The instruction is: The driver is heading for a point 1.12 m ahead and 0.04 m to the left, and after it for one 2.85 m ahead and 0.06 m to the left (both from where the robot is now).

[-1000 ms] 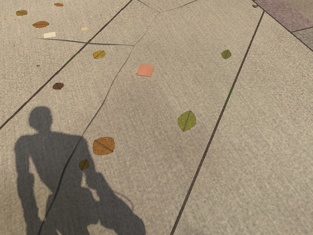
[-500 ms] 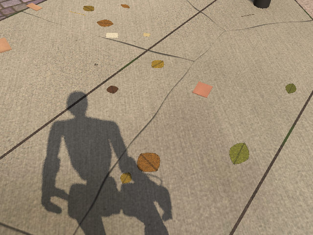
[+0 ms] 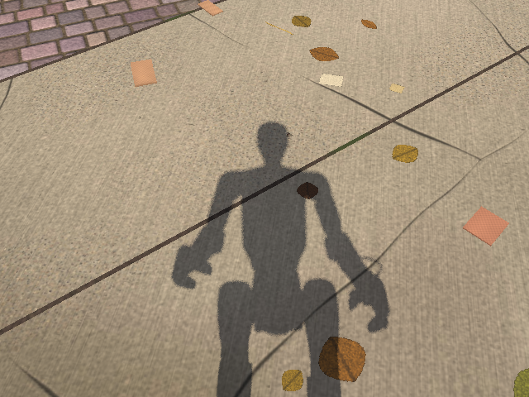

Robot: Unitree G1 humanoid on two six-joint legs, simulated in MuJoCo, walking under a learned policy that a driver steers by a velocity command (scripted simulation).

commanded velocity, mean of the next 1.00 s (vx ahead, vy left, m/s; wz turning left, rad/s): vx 0.50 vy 0.00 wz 0.23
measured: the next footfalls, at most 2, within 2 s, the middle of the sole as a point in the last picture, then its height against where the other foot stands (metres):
left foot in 0.38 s outside the picture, level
right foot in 0.94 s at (255, 306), level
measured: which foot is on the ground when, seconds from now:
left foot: up 0.00-0.36, down 0.38-0.96, up 0.98-1.00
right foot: down 0.00-0.40, up 0.42-0.92, down 0.94-1.00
